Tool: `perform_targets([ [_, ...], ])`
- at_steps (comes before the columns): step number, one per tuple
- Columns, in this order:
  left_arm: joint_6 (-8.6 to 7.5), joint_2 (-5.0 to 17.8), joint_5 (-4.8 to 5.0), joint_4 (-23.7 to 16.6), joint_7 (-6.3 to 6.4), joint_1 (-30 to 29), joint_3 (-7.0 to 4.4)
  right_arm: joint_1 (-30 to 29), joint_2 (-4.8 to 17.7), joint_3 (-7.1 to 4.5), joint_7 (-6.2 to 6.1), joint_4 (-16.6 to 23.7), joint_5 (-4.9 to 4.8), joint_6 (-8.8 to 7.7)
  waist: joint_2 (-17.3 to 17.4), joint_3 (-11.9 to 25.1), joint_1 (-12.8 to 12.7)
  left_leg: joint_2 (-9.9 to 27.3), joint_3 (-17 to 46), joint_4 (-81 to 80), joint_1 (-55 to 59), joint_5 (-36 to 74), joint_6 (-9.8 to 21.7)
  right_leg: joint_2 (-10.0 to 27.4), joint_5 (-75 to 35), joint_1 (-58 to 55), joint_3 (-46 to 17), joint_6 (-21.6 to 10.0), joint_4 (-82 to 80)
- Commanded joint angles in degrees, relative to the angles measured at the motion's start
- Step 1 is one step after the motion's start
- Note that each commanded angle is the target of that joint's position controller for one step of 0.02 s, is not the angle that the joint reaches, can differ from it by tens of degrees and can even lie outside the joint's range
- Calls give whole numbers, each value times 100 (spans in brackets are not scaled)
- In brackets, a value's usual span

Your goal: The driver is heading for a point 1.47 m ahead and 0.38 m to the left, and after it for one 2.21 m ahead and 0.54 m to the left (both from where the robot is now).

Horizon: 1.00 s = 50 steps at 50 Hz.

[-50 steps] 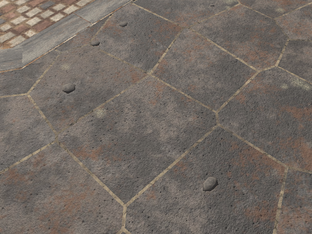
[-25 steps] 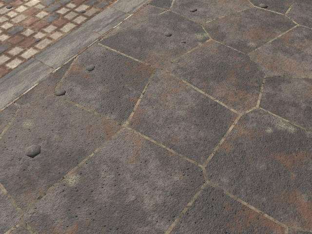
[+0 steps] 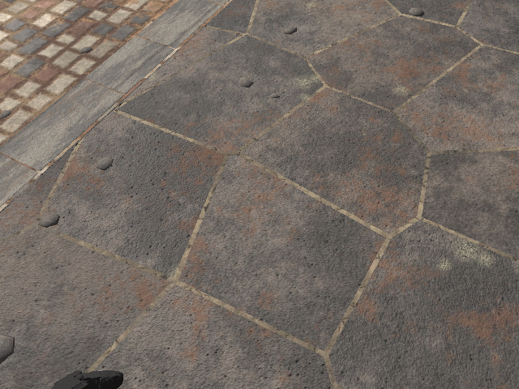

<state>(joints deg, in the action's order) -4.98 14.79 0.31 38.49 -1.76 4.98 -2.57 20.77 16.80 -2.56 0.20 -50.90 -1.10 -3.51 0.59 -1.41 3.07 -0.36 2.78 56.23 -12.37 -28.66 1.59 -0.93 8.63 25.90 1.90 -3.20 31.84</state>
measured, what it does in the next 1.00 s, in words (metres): walks ahead, turning left: left foot, then right foot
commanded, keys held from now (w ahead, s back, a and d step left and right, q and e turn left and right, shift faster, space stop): w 0.16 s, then w+q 0.62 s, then w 0.22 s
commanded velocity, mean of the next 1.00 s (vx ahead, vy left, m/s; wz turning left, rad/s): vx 0.50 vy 0.00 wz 0.31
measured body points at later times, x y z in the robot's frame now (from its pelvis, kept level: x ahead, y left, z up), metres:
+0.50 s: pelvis +0.27 +0.05 -0.01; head +0.31 +0.06 +0.44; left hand +0.26 +0.34 -0.14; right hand +0.51 -0.17 -0.10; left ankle +0.38 +0.15 -0.73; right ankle +0.10 -0.10 -0.70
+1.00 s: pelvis +0.56 +0.09 +0.00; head +0.58 +0.10 +0.45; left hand +0.69 +0.39 -0.07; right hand +0.69 -0.18 -0.12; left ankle +0.38 +0.15 -0.71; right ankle +0.70 +0.02 -0.73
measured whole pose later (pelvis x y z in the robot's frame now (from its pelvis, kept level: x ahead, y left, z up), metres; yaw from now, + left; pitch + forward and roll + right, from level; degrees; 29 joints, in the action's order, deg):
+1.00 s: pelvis +0.56 +0.09 +0.00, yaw +22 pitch +3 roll -1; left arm -7.3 15.3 -0.7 40.2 -1.5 2.9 -2.4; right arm 22.0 17.1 -4.0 -0.8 -44.8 -0.7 -1.8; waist 1.0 0.2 3.9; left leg -5.0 11.6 37.6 -6.0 -27.2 3.3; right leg -2.1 6.7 26.0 -0.3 -1.7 28.7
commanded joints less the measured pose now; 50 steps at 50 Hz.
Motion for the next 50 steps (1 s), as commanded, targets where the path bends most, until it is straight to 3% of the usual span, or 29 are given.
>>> perform_targets([
  [1, 27, 832, -7, 40, 52, 1216, -253, -513, 739, -131, 29, 636, -62, -269, -384, 759, -689, 539, 153, 1477, -3061, 637, 56, 1770, 197, -3111, -2644, -1098, -1562],
  [2, 20, 705, -46, 28, 32, 971, -218, -606, 689, -153, 18, 651, 26, -244, -313, 462, -527, 679, 125, 1159, -2856, 929, 0, 1579, -283, -2512, -2254, -1068, -1747],
  [3, -4, 626, -91, 32, 27, 854, -191, -471, 606, -156, 26, 623, 35, -191, -458, 422, -342, 793, 163, 1009, -2525, 1127, -37, 1461, -543, -2136, -2006, -1053, -1921],
  [6, -106, 694, -25, 180, 28, 851, -220, -434, 368, -118, -11, 608, 65, -37, -485, 272, -177, 858, 80, 523, -2379, 1439, -198, 1360, -990, -1639, -1479, -1152, -2291],
  [8, -107, 818, -29, 303, 78, 984, -255, -832, 325, -102, -25, 741, 109, -19, -384, 108, -247, 888, 63, -70, -2639, 1984, -293, 1328, -1152, -1620, -1231, -1155, -2421],
  [13, -82, 970, -43, 560, 150, 1247, -280, -1621, 184, -27, 95, 899, 25, -58, -353, -80, -571, 685, -108, -1625, -2417, 3429, -202, 1189, -1078, -1818, -352, -821, -2558],
  [16, -36, 1027, -11, 782, 165, 1510, -307, -2049, 210, -21, 169, 1112, -20, -53, -316, -223, -742, 572, -79, -2036, -2588, 3397, -74, 1417, -1058, -2399, -153, -750, -2476],
  [19, 66, 1064, 26, 908, 202, 1530, -340, -2250, 263, -38, 273, 1310, -11, -49, -338, -278, -728, 483, -149, -2267, -2768, 2802, 130, 1640, -1552, -3067, -5, -599, -2124],
  [21, 144, 1184, 41, 889, 252, 1375, -377, -2021, 386, -101, 321, 1349, 20, -43, -479, -58, -537, 228, -464, -2300, -2257, 2225, 311, 1643, -3109, -3255, 197, -444, -1515],
  [22, 196, 1254, 45, 857, 292, 1282, -395, -1583, 528, -191, 319, 1279, 36, -30, -546, 254, -278, -6, -683, -2341, -1594, 2069, 423, 1557, -4116, -3229, 358, -331, -850],
  [23, 253, 1202, 29, 813, 341, 1247, -368, -732, 781, -355, 289, 1053, 26, -19, -414, 720, 138, -269, -784, -2568, -414, 2261, 592, 1311, -4490, -2877, 613, -148, 291],
  [24, 234, 1036, -84, 656, 395, 1341, -274, 242, 1291, -539, 202, 886, 19, 16, 244, 1363, 474, 517, 530, -2566, 1378, 2527, 983, 1044, -2981, -1498, 721, 97, 2097],
  [25, 60, 269, -218, 443, 281, 1897, -20, 256, 1715, -592, 198, 905, -36, -2, 1584, 1882, -76, 1801, 3724, -3243, 3232, 1449, 2054, -236, 2030, 1058, 246, 465, 3967],
  [26, -151, 753, -33, 484, 178, 1457, -102, 420, 1206, -456, 192, 972, -43, -19, 1000, 2223, 308, 1880, 4306, -3778, 3531, 812, 2023, -77, 2400, 1715, -797, 359, 4542],
  [27, -276, 958, 154, 306, 119, 963, -154, 184, 995, -400, 165, 992, 5, -41, 775, 1447, 341, 1714, 3503, -3853, 2978, 1124, 1784, 182, 1912, 2118, -779, 250, 4516],
  [28, -342, 910, 113, 252, 142, 717, -130, -141, 918, -378, 146, 1074, 19, -51, 211, 997, 181, 1487, 2874, -3881, 2178, 1638, 1621, 426, 1438, 1970, -717, 202, 4131],
  [29, -348, 928, -19, 244, 182, 607, -168, -481, 785, -338, 135, 1165, 53, -43, -1, 666, -25, 1319, 2438, -3978, 1394, 2248, 1529, 584, 1158, 1649, -687, 243, 3638],
  [31, -221, 905, -98, 213, 197, 731, -215, -758, 636, -282, 107, 1314, 122, -36, 193, 518, -337, 1102, 2073, -4236, 585, 2952, 1536, 699, 940, 1056, -712, 346, 3187],
  [33, -106, 760, -127, 181, 216, 750, -195, -712, 704, -309, 54, 1322, 70, -54, 219, 408, -405, 980, 1734, -4363, 164, 3323, 1575, 676, 745, 957, -600, 517, 2723],
  [35, -64, 648, -143, 47, 238, 364, -159, -555, 861, -360, -25, 1278, 45, -52, 206, 243, -312, 825, 1465, -4426, -67, 3415, 1480, 587, 83, 1026, -532, 660, 1991],
  [39, -116, 466, -88, -162, 172, -461, -86, -218, 890, -380, -109, 1166, -7, 20, 359, 143, 11, 482, 1218, -4300, -325, 2805, 1114, 243, -1308, 463, -488, 709, 377],
  [42, -181, 539, -21, -246, 81, -771, -88, 85, 812, -352, -117, 1009, -26, 44, 424, 112, 172, 693, 1440, -4116, 64, 2506, 1059, 198, -1563, 326, -536, 620, -101],
  [45, -250, 696, -27, -293, 12, -798, -138, 223, 784, -345, -130, 914, 13, 85, 523, 67, 137, 977, 1801, -3686, 743, 2760, 988, 195, -963, 355, -555, 386, -406],
  [47, -291, 816, -40, -180, 32, -313, -209, 113, 790, -348, -123, 917, 23, 122, 644, 203, -159, 923, 1808, -3212, 915, 3688, 867, 75, -610, -293, -353, 135, -701],
  [48, -316, 1000, -92, -33, 62, 309, -298, 44, 641, -291, -107, 964, 43, 119, 563, 672, -457, 629, 1590, -2459, 762, 4239, 717, 228, -761, -1305, -448, -100, -687],
  [49, -322, 1334, -158, 69, 91, 1221, -384, 111, 426, -188, -102, 1082, 134, 99, -13, 1517, -788, 257, 1216, -926, -106, 3333, 501, 1134, -957, -2932, -1397, -548, -414],
  [50, -230, 1684, -101, 366, 56, 1859, -517, 921, 76, -76, -86, 1066, -16, 24, -1779, 2177, -606, -597, 587, 961, -2184, 289, 42, 2232, 281, -4764, -3837, -1506, -870],
])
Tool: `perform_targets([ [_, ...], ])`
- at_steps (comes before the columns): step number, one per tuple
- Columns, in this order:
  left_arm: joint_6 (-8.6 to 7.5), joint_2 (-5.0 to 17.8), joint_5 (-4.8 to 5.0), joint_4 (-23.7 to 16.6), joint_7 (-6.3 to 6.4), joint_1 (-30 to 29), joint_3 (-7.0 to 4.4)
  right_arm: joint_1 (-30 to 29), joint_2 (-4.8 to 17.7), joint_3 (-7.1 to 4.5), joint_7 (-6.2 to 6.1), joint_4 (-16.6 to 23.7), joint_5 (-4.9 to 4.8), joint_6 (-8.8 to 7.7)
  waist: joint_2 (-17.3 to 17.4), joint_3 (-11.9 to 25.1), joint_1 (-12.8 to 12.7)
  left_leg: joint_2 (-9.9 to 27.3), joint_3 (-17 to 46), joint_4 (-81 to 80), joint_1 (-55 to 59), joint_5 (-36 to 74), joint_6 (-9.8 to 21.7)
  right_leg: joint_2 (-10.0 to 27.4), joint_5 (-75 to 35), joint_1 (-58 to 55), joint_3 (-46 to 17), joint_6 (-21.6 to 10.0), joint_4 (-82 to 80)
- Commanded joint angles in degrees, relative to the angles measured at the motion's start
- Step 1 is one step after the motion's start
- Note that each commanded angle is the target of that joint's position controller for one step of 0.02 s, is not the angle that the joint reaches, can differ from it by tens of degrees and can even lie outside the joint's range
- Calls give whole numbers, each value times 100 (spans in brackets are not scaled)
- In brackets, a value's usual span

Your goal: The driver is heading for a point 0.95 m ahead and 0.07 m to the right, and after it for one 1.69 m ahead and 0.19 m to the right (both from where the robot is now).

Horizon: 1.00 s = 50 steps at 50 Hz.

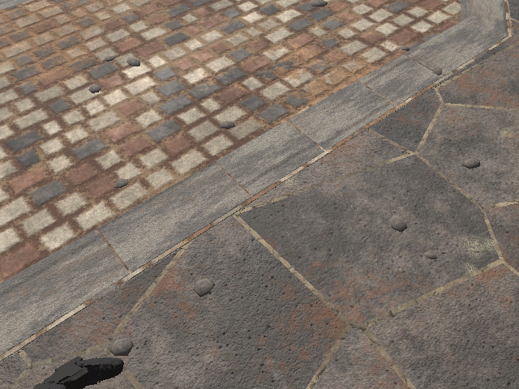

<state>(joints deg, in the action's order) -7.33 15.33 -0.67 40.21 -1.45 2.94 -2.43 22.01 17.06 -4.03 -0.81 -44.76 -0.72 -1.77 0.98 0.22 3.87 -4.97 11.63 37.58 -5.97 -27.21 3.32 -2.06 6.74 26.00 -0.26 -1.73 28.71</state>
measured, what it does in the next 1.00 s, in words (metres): walks ahead: left foot, then right foot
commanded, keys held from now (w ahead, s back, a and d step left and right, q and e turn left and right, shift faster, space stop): w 1.00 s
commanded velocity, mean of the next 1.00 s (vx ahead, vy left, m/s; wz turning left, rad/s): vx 0.50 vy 0.00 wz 0.05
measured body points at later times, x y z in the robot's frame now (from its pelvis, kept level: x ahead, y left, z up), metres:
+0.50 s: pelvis +0.27 +0.04 +0.00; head +0.30 +0.05 +0.45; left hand +0.24 +0.32 -0.13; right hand +0.52 -0.18 -0.06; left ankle +0.37 +0.14 -0.73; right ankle +0.10 -0.11 -0.71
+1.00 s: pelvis +0.53 +0.02 +0.00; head +0.56 +0.01 +0.45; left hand +0.76 +0.25 -0.08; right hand +0.52 -0.27 -0.13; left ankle +0.37 +0.14 -0.72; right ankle +0.66 -0.09 -0.73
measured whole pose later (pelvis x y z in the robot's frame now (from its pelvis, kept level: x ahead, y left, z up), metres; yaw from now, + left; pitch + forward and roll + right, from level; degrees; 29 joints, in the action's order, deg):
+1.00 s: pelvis +0.53 +0.02 +0.00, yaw +1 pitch +2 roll +2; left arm -4.9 15.0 0.5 42.1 -2.7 1.3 -1.4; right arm 23.6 17.0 -3.6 -0.2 -50.6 -1.0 -2.6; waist -1.4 -0.5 4.7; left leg -1.0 -1.3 19.2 2.9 -23.7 0.0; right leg 1.9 2.2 27.8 0.6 -3.3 27.9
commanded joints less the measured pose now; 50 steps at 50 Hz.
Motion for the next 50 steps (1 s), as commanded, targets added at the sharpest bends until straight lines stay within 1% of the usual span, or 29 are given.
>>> perform_targets([
  [1, 31, 1125, 180, 224, -10, 2117, -406, 566, 505, 13, 11, 396, -101, -194, -1390, 1610, -852, 125, -43, 3490, -3665, -552, -149, 2441, 1882, -4629, -4340, -1566, -1073],
  [2, 59, 848, 168, 165, 8, 1767, -317, -155, 785, -69, 19, 523, -113, -209, -801, 752, -948, 368, -101, 3633, -3934, -48, -139, 2206, 1970, -3885, -3600, -1306, -1209],
  [3, 102, 774, 83, 97, 19, 1424, -263, -573, 732, -53, 19, 634, -56, -221, -395, 318, -835, 609, -369, 3462, -3817, 372, -152, 1966, 1418, -3156, -2946, -1172, -1316],
  [4, 125, 672, 44, 108, 18, 1226, -221, -769, 653, -59, 38, 706, 25, -247, -337, 5, -705, 788, -475, 3098, -3716, 659, -180, 1770, 843, -2604, -2545, -1168, -1463],
  [5, 116, 589, -6, 111, 24, 1138, -179, -721, 572, -67, 57, 705, 44, -251, -493, -13, -553, 948, -514, 2834, -3410, 848, -191, 1587, 400, -2276, -2215, -1101, -1572],
  [7, 104, 565, 39, 174, 20, 1141, -166, -577, 361, -30, 79, 661, 15, -226, -671, 45, -434, 1021, -670, 2412, -3130, 917, -252, 1415, -166, -2009, -1775, -1123, -1750],
  [9, 97, 756, 98, 263, 44, 1231, -215, -844, 222, 27, 79, 771, 52, -212, -624, -40, -461, 1087, -804, 1818, -3206, 1146, -351, 1438, -637, -1870, -1468, -1216, -1924],
  [12, 150, 936, 128, 372, 85, 1358, -261, -1379, 97, 99, 111, 888, 59, -245, -521, -95, -613, 1075, -923, 715, -3039, 2123, -406, 1300, -888, -1794, -977, -1110, -2040],
  [16, 218, 1023, 194, 596, 94, 1766, -265, -2043, 116, 114, 189, 1040, -9, -292, -503, -209, -859, 869, -1061, -271, -2624, 2975, -404, 1276, -873, -1879, -681, -967, -1963],
  [20, 333, 1120, 222, 780, 122, 1958, -292, -2363, 258, 72, 284, 1212, -35, -336, -561, -319, -814, 778, -1045, -741, -2570, 2519, -168, 1597, -1090, -2487, -807, -821, -1627],
  [21, 366, 1171, 220, 801, 137, 1927, -307, -2226, 330, 42, 292, 1188, -29, -345, -589, -251, -695, 720, -1097, -844, -2317, 2353, -88, 1626, -1437, -2587, -791, -760, -1431],
  [22, 394, 1211, 228, 796, 153, 1822, -312, -1838, 442, -24, 281, 1085, -4, -351, -582, -40, -427, 585, -1235, -1032, -1702, 2320, 27, 1518, -2215, -2575, -641, -659, -970],
  [23, 409, 1108, 210, 787, 164, 1821, -269, -1080, 679, -152, 241, 850, 27, -343, -472, 455, -78, 510, -1311, -1098, -580, 2369, 194, 1247, -2786, -2342, -405, -517, -70],
  [24, 392, 839, 80, 632, 179, 1770, -146, -34, 1076, -275, 180, 663, 92, -325, 22, 1293, 341, 1412, -351, -873, 1085, 2600, 563, 939, -1715, -1333, -139, -293, 1562],
  [25, 276, 202, 72, 524, 151, 2442, 54, 302, 1552, -371, 189, 546, 101, -280, 1576, 1989, 60, 2678, 2215, -1394, 2873, 1520, 1460, -28, 1796, 880, 51, 80, 3564],
  [26, 176, 713, 169, 611, 114, 2193, -57, 377, 1010, -234, 201, 543, 26, -259, 1195, 1953, 257, 2675, 2906, -1879, 2799, 691, 1460, 141, 2625, 1588, -616, 56, 4299],
  [27, 116, 1002, 283, 447, 83, 1690, -146, -23, 826, -151, 196, 574, 22, -268, 852, 1091, 205, 2487, 2135, -1996, 2115, 792, 1234, 414, 2189, 1945, -562, -2, 4430],
  [28, 100, 945, 262, 387, 95, 1368, -133, -381, 720, -109, 197, 618, 53, -270, 450, 658, 59, 2241, 1499, -2097, 1374, 1317, 1112, 661, 1687, 1807, -409, 5, 4215],
  [29, 116, 893, 168, 362, 107, 1216, -149, -653, 582, -69, 221, 623, 91, -277, 289, 314, -96, 2038, 1065, -2270, 729, 1882, 1062, 802, 1373, 1622, -357, 48, 3884],
  [30, 167, 834, 136, 383, 107, 1306, -164, -807, 478, -34, 230, 629, 135, -306, 400, 247, -292, 1896, 775, -2425, 302, 2266, 1022, 934, 1150, 1276, -401, 77, 3679],
  [32, 283, 616, 132, 448, 109, 1459, -130, -872, 463, -45, 243, 564, 93, -370, 436, 208, -461, 1791, 421, -2704, -131, 2608, 1083, 976, 974, 943, -353, 163, 3386],
  [34, 354, 527, 89, 366, 132, 1211, -109, -802, 593, -85, 217, 447, 68, -417, 340, 38, -480, 1779, 129, -2905, -319, 2823, 1142, 1005, 610, 1095, -319, 263, 2951],
  [37, 343, 441, 66, 219, 109, 623, -72, -608, 697, -111, 153, 284, 62, -393, 220, -146, -329, 1646, -280, -3042, -298, 2870, 1023, 980, -366, 1222, -288, 316, 1910],
  [41, 270, 366, 114, 30, 20, -151, -16, -221, 849, -135, 104, 34, 1, -344, 201, -300, -42, 1568, -626, -3033, -181, 2733, 858, 754, -1216, 892, -108, 285, 753],
  [44, 235, 420, 153, -148, -63, -573, -15, 62, 891, -147, 90, -177, -29, -267, 214, -409, 71, 1787, -568, -2826, 333, 2751, 811, 667, -1046, 983, -121, 170, 339],
  [46, 207, 497, 151, -222, -119, -644, -31, 105, 934, -170, 64, -272, -46, -206, 268, -409, 13, 1945, -507, -2585, 701, 3033, 729, 618, -652, 959, -122, 24, 131],
  [48, 183, 639, 139, -154, -135, -309, -91, 24, 1005, -192, 38, -315, -49, -144, 380, -199, -220, 1954, -544, -2134, 899, 3957, 604, 448, -265, 365, 44, -139, -31],
  [49, 178, 785, 119, 17, -111, 264, -183, -75, 995, -179, 24, -310, -53, -111, 361, 141, -549, 1753, -737, -1467, 824, 4829, 483, 270, -277, -479, 223, -274, -194],
  [50, 181, 1088, 93, 283, -57, 1190, -325, -59, 818, -102, 5, -267, -2, -98, 212, 802, -920, 1444, -983, -315, 280, 4788, 302, 444, -470, -1913, 63, -489, -53],
])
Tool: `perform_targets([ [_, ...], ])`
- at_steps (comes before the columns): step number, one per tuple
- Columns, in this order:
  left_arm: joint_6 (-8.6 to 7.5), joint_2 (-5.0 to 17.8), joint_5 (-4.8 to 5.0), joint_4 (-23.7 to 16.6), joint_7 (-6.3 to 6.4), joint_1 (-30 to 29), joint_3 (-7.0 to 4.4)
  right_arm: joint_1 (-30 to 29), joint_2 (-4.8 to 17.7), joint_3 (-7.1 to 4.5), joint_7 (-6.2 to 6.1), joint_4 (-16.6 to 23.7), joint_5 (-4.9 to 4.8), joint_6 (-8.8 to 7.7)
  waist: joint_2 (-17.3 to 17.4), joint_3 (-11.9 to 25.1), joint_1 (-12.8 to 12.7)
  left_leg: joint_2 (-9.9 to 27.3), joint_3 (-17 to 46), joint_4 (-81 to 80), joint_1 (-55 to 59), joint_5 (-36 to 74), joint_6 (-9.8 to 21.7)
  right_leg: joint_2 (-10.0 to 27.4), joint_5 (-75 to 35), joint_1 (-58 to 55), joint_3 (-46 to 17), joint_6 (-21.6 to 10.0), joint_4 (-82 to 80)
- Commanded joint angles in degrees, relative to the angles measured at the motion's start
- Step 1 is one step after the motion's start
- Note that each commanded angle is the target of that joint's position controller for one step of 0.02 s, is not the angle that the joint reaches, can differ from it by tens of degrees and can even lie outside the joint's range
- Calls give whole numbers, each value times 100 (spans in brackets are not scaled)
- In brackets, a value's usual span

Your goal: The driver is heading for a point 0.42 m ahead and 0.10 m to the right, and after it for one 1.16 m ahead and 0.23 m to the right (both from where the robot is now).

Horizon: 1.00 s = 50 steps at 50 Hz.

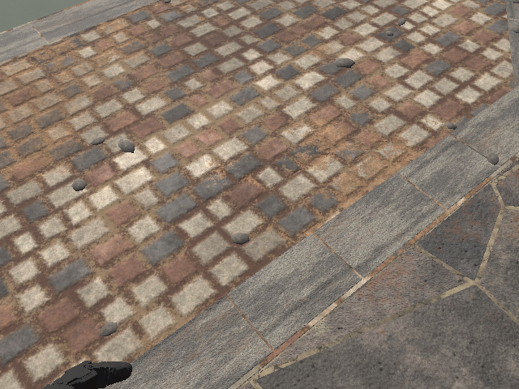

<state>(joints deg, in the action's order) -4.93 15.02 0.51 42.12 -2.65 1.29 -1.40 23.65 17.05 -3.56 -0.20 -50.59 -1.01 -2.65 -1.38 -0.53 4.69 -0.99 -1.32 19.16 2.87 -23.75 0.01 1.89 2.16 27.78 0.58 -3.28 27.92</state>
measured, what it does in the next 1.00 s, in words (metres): walks ahead, turning right: left foot, then right foot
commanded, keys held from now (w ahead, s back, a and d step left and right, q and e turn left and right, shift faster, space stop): w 0.34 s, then w+e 0.04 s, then e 0.62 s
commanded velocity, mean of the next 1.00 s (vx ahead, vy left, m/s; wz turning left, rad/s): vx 0.30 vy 0.00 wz -0.26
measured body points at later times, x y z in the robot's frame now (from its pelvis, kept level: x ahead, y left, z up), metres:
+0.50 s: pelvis +0.26 +0.01 +0.01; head +0.29 +0.01 +0.45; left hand +0.25 +0.29 -0.13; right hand +0.49 -0.23 -0.07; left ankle +0.42 +0.13 -0.72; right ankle +0.13 -0.11 -0.73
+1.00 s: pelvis +0.35 -0.01 +0.00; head +0.37 -0.04 +0.45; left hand +0.57 +0.23 -0.08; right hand +0.41 -0.32 -0.12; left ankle +0.41 +0.13 -0.71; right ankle +0.35 -0.11 -0.73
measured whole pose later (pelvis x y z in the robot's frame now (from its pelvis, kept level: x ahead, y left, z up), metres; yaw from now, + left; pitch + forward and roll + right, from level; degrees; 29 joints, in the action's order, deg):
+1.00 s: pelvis +0.35 -0.01 +0.00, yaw -19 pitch +1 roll +2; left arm 3.6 17.5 -0.2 41.0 0.3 10.2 -5.4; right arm 3.9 17.5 -4.4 -1.0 -49.2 0.5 0.8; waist 1.1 -3.0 -0.3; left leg 6.2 -10.2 40.9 -20.3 -24.0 -3.1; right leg 1.6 16.5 19.9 1.5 -2.0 34.6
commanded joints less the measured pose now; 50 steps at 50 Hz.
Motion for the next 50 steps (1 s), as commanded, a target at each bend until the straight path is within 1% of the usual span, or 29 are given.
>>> perform_targets([
  [1, -35, 1698, -127, 197, 113, 2154, -563, 212, 332, 25, -37, 515, 115, -86, -573, 1854, -1037, 395, -26, 3697, -2587, 2532, 251, 1485, 132, -4387, -2067, -1065, 115],
  [2, 16, 1537, -6, 307, 96, 2373, -532, 388, 129, 97, -10, 430, 77, -202, -1495, 2338, -1034, -253, 421, 5015, -3968, -858, 67, 2093, 1126, -5160, -4103, -1623, -776],
  [3, 24, 1173, 44, 256, 97, 2100, -403, -47, 722, -53, 34, 508, -55, -299, -930, 1619, -1113, 113, 825, 5521, -4598, -808, 143, 1927, 1795, -4662, -3734, -1369, -1002],
  [4, 32, 1004, 12, 185, 118, 1737, -353, -525, 782, -69, 54, 644, -136, -348, -637, 963, -1015, 400, 662, 5427, -4736, -321, 215, 1714, 1717, -3902, -2969, -1156, -1109],
  [5, 26, 874, -38, 154, 111, 1385, -310, -772, 719, -66, 34, 690, -79, -346, -287, 481, -849, 625, 523, 5065, -4577, 137, 200, 1480, 1284, -3086, -2413, -1058, -1309],
  [6, -3, 693, -87, 121, 100, 1157, -259, -802, 688, -102, 11, 673, 2, -298, -306, 270, -670, 801, 553, 4712, -4268, 447, 182, 1289, 843, -2527, -2039, -978, -1483],
  [7, -21, 649, -121, 118, 92, 1046, -245, -663, 581, -94, 12, 628, 21, -235, -408, 219, -517, 867, 564, 4573, -3940, 631, 146, 1187, 582, -2163, -1818, -971, -1647],
  [10, -108, 779, -72, 239, 107, 1094, -293, -689, 355, -58, -18, 627, 61, -100, -314, 90, -382, 929, 492, 4067, -3853, 1033, -7, 1114, -27, -1766, -1310, -1097, -1998],
  [13, -89, 902, -56, 387, 183, 1304, -330, -1260, 291, -32, -10, 780, 96, -110, -186, -78, -510, 933, 457, 3067, -4114, 1973, -106, 999, -337, -1868, -885, -1013, -2127],
  [16, -51, 986, -8, 524, 232, 1552, -343, -1851, 163, 27, 56, 905, 71, -168, -175, -195, -719, 764, 292, 2016, -3872, 2777, -98, 836, -339, -1917, -511, -847, -2156],
  [20, 65, 1027, 58, 793, 264, 2035, -355, -2576, 183, 47, 160, 1157, 46, -242, -113, -416, -932, 540, 287, 1227, -3777, 2827, -66, 989, -517, -2353, -661, -808, -1824],
  [23, 202, 1116, 52, 854, 339, 2007, -401, -2346, 409, -36, 217, 1134, 129, -341, -336, -138, -695, 311, 351, 795, -3183, 2579, 93, 1030, -1624, -2747, -866, -539, -1006],
  [24, 231, 1143, 64, 815, 359, 1862, -413, -1965, 514, -88, 200, 1010, 163, -367, -382, 90, -465, 205, 265, 605, -2596, 2723, 188, 912, -2031, -2712, -865, -411, -580],
  [25, 234, 1057, 56, 747, 365, 1788, -383, -1372, 746, -184, 152, 827, 215, -387, -283, 497, -188, 250, 203, 435, -1593, 3418, 332, 573, -2131, -2456, -736, -200, 148],
  [26, 212, 750, -64, 515, 369, 1712, -275, -646, 1161, -278, 83, 743, 336, -386, 281, 1367, 49, 1189, 939, 982, 76, 5477, 650, 120, -631, -1459, -509, 90, 1596],
  [27, 179, 139, -77, 603, 342, 2783, -100, -554, 1390, -309, 52, 765, 309, -257, 1793, 2344, -306, 2828, 2570, 1261, 1998, 6742, 1620, -598, 3691, 404, -222, 484, 3639],
  [28, 192, 726, 58, 683, 355, 2785, -234, -522, 1015, -229, 52, 894, 216, -147, 1435, 2807, -81, 2696, 2879, 936, 1729, 5575, 1639, -412, 3941, 553, -858, 519, 4328],
  [29, 244, 1008, 184, 535, 379, 2218, -350, -866, 756, -154, 22, 937, 182, -91, 1106, 1999, -93, 2415, 2203, 682, 1061, 4811, 1438, -182, 3595, 965, -712, 536, 4508],
  [30, 332, 933, 169, 457, 434, 1921, -358, -1221, 624, -111, -11, 920, 161, -60, 845, 1396, -224, 2171, 1803, 438, 312, 4240, 1297, 26, 3214, 1065, -521, 594, 4377],
  [31, 459, 894, 105, 459, 477, 1860, -396, -1515, 473, -65, -22, 906, 166, -39, 781, 963, -368, 2028, 1441, 182, -471, 3776, 1264, 188, 2934, 883, -470, 655, 4228],
  [33, 705, 672, 82, 413, 524, 2038, -411, -1942, 459, -79, -13, 874, 286, -47, 1025, 584, -665, 1809, 868, -352, -1712, 3053, 1271, 262, 2520, 113, -303, 713, 3951],
  [35, 796, 557, 50, 281, 540, 1974, -421, -2122, 533, -118, -42, 832, 297, -70, 1013, 476, -733, 1848, 520, -586, -1999, 2874, 1367, 296, 2229, -23, -212, 713, 3554],
  [40, 819, 570, 9, -50, 392, 1405, -423, -2249, 764, -203, -167, 701, 203, 38, 816, 588, -619, 1965, -34, -678, -1810, 2499, 1335, 389, 1381, -423, -58, 560, 2288],
  [43, 873, 681, 10, -227, 289, 1143, -468, -2164, 898, -248, -151, 596, 118, 151, 791, 510, -540, 2098, -126, -530, -1505, 2249, 1230, 318, 1510, -565, 106, 443, 1755],
  [45, 898, 703, 8, -293, 228, 1121, -500, -2179, 974, -278, -135, 539, 35, 218, 789, 457, -598, 2128, -189, -254, -1316, 2152, 1054, 243, 1495, -786, 235, 299, 1162],
  [47, 885, 782, -40, -221, 228, 1361, -570, -2022, 842, -265, -121, 408, -47, 285, 570, 460, -719, 1841, -459, 432, -1457, 1712, 610, -7, 812, -1453, 331, 29, 182],
  [48, 864, 1166, -55, -210, 298, 1549, -690, -1727, 595, -216, -89, 303, 29, 317, -296, 384, -669, 1351, -910, 1502, -1956, 1054, 133, 391, -513, -1952, -464, -264, -528],
  [49, 853, 1826, -44, -362, 415, 1573, -800, -1765, 334, -134, -46, 526, 310, 315, -1992, 296, -438, 423, -1217, 3325, -3701, -1300, -482, 1714, -2363, -2718, -2437, -1101, -661],
  [50, 703, 1749, -225, -434, 352, 1655, -755, -2330, 510, -192, -98, 689, 267, 292, -1367, 630, -850, 135, -78, 4383, -4061, -1589, -470, 1980, -1827, -2374, -2935, -1730, -874],
])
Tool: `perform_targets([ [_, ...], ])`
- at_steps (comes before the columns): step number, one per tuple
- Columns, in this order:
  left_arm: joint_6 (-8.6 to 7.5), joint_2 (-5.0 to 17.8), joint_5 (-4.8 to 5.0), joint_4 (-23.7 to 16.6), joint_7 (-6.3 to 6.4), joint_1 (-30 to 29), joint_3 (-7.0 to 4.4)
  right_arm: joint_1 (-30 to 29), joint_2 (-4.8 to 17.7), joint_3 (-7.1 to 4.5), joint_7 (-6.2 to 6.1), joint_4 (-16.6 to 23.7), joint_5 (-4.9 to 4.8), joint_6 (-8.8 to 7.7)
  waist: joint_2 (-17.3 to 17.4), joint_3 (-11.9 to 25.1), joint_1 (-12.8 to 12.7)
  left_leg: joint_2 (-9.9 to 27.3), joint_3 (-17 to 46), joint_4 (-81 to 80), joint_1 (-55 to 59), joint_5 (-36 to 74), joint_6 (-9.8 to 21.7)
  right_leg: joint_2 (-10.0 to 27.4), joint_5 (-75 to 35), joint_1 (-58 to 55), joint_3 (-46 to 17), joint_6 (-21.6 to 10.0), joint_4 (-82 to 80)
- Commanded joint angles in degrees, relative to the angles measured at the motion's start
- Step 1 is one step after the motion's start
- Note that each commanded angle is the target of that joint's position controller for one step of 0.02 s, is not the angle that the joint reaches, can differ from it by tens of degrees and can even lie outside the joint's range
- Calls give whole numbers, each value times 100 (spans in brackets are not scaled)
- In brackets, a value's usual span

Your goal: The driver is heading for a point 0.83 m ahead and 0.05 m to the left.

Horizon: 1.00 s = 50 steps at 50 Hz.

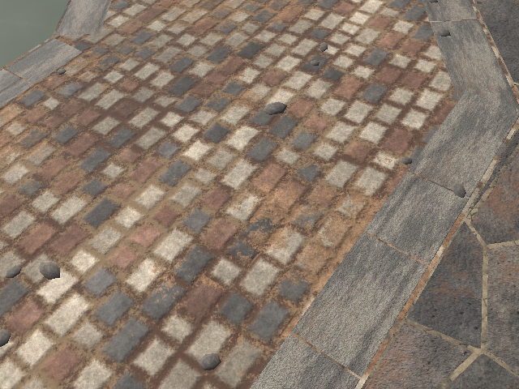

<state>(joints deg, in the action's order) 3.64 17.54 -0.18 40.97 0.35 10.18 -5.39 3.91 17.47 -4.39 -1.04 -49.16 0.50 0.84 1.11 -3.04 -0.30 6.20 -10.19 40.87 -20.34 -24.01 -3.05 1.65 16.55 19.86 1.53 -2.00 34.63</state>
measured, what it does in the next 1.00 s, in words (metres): steps on the spot: left foot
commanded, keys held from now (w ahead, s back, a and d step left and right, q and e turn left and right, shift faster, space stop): e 0.02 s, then no key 0.98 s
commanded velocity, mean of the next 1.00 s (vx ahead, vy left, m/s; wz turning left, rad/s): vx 0.01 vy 0.00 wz -0.14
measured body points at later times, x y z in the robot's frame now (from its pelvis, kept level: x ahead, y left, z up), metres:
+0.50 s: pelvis +0.03 +0.01 +0.01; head +0.04 +0.02 +0.46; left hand +0.20 +0.25 -0.11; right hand +0.10 -0.27 -0.12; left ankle +0.04 +0.14 -0.73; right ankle +0.03 -0.10 -0.73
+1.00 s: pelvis +0.04 +0.03 +0.01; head +0.04 +0.03 +0.46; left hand +0.14 +0.29 -0.13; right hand +0.09 -0.24 -0.13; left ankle +0.04 +0.14 -0.73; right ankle +0.03 -0.10 -0.73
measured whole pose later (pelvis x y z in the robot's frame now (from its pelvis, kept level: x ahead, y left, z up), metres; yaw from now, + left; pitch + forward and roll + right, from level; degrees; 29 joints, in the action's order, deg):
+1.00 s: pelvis +0.04 +0.03 +0.01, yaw -6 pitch -2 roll +0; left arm 0.6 14.1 -0.3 58.5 1.9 9.0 -2.5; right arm 7.5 14.4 -1.2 -1.2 -60.6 0.4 -0.4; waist -0.1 -2.7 0.2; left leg -0.1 -0.3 26.4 -9.4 -15.0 0.3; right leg -1.1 13.9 10.6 -3.4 0.2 26.4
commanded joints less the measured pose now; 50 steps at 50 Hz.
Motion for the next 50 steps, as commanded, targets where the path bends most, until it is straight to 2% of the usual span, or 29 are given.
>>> perform_targets([
  [1, -293, 1356, -165, -324, 16, 601, -317, -511, 572, -150, -43, 569, -31, -48, -1086, 840, -274, -494, 1117, 2533, -1880, -1120, -47, 1721, -2865, -1555, -2591, -1686, -1624],
  [2, -372, 1196, -71, -356, 40, 240, -279, -318, 571, -170, -84, 459, -92, -31, -840, 791, -72, -384, 1213, 2490, -1941, -582, 38, 1494, -2582, -1533, -2167, -1355, -1579],
  [3, -387, 925, 13, -414, 71, -20, -192, -196, 630, -200, -130, 319, -49, -15, -701, 834, 0, -297, 1277, 2393, -1877, -261, 49, 1369, -2470, -1508, -1937, -1127, -1550],
  [4, -383, 801, 37, -430, 112, -176, -128, -122, 648, -219, -149, 276, -11, -7, -777, 862, 85, -313, 1258, 2421, -1631, 14, 23, 1273, -2666, -1337, -1749, -1067, -1542],
  [6, -387, 643, -28, -417, 155, -161, -40, 5, 577, -217, -129, 206, -49, -24, -795, 1008, 133, -384, 1240, 2347, -1303, 360, -25, 1138, -2909, -1320, -1529, -1081, -1551],
  [8, -397, 616, -31, -361, 172, -132, -16, -37, 453, -169, -116, 180, -83, -26, -763, 951, 85, -367, 1251, 1680, -1190, 519, -74, 1076, -2768, -1433, -1440, -1073, -1567],
  [10, -381, 639, -33, -292, 179, -151, -10, -114, 351, -108, -90, 163, -69, -18, -813, 884, 10, -333, 1252, 957, -857, 560, -124, 1038, -2422, -1392, -1423, -1069, -1584],
  [14, -338, 703, -68, -135, 110, -224, 2, -78, 452, -87, -37, 108, -101, -24, -905, 662, -105, -373, 1123, 49, -100, 398, -102, 1041, -1939, -989, -1565, -1145, -1596],
  [16, -321, 617, -37, -46, 82, -303, 50, 35, 440, -76, -12, 46, -103, -55, -857, 580, -45, -407, 1068, -560, 214, 538, -32, 998, -1906, -939, -1647, -1083, -1475],
  [17, -311, 545, 0, -7, 78, -390, 87, 177, 383, -58, 10, -25, -86, -84, -787, 566, 84, -447, 1000, -1192, 533, 981, 36, 897, -1886, -874, -1599, -966, -1346],
  [18, -312, 467, 32, 71, 75, -326, 122, 307, 378, -37, 39, -87, -30, -121, -659, 556, 189, -419, 1037, -1945, 974, 1826, 136, 760, -1767, -745, -1537, -750, -1257],
  [19, -347, 335, -26, 123, 74, -161, 172, 430, 572, -50, 40, -123, 59, -151, -381, 710, 121, -45, 1454, -2054, 1489, 2638, 275, 526, -1405, -564, -1419, -457, -1081],
  [20, -393, 313, -116, 141, 38, 123, 162, 401, 1016, -131, 19, -130, 70, -150, 419, 788, -228, 449, 1822, -1791, 1696, 3516, 567, 30, -779, -343, -978, -212, -710],
  [21, -396, 181, -124, 176, 42, 85, 187, 140, 772, -77, 45, -190, 14, -143, 862, 798, -301, 527, 1956, -1888, 1087, 2570, 906, -197, -334, -686, -690, 2, -868],
  [22, -378, 325, -135, 202, 49, -236, 167, -51, 473, -3, 77, -144, 9, -166, 703, 651, -174, 342, 1890, -2024, 753, 1788, 822, -144, -492, -985, -683, 77, -910],
  [23, -342, 440, -85, 201, 72, -430, 122, -72, 456, 17, 82, -166, 33, -201, 535, 590, -75, 180, 1730, -2055, 646, 1561, 650, -122, -724, -1060, -693, 39, -867],
  [24, -290, 438, -58, 227, 94, -487, 113, -43, 531, 21, 86, -200, 32, -242, 483, 520, -35, 58, 1602, -2018, 636, 1581, 526, -90, -962, -1072, -749, -19, -873],
  [26, -250, 379, -69, 328, 99, -393, 119, 97, 521, 47, 66, -335, 13, -305, 336, 497, -15, -36, 1489, -1974, 706, 1566, 432, -35, -1139, -1118, -812, -56, -971],
  [33, -317, 307, -37, 764, 106, -305, 117, 202, 448, 123, -18, -573, -11, -231, -79, 371, 87, -186, 1351, -1867, 943, 1606, 459, -36, -1282, -990, -783, 22, -1095],
  [50, -358, 333, -8, 1603, 182, -151, 181, 341, 359, 222, -34, -965, -10, -173, -84, 263, 60, -366, 1240, -1946, 944, 1564, 458, -30, -1228, -1043, -679, 90, -1167],
])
